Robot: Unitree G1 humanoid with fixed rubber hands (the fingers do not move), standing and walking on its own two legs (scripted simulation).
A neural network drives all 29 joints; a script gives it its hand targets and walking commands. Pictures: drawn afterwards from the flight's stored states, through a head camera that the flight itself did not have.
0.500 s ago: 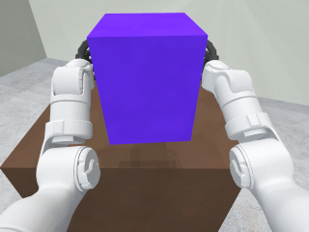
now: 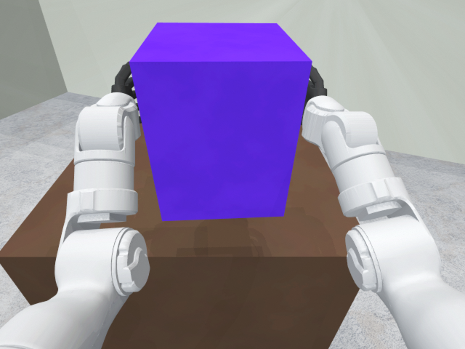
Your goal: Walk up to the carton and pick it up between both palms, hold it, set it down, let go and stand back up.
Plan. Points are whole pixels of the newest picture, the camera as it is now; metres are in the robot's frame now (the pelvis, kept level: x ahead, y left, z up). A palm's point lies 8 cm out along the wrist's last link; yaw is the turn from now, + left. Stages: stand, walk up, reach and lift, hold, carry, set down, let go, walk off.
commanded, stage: hold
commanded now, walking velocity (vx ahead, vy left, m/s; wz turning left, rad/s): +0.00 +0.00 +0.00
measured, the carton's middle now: (220, 119) +0.39 +0.00 +0.28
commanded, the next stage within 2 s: none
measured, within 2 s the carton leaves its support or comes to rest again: neither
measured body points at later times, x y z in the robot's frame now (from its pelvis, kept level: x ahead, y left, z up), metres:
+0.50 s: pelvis +0.00 +0.00 +0.00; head -0.09 +0.01 +0.44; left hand +0.39 +0.15 +0.31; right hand +0.38 -0.15 +0.31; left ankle +0.02 +0.13 -0.75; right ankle +0.02 -0.12 -0.75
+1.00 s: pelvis +0.00 +0.00 +0.00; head -0.09 +0.01 +0.44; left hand +0.39 +0.15 +0.30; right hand +0.38 -0.15 +0.30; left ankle +0.02 +0.13 -0.75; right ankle +0.02 -0.12 -0.75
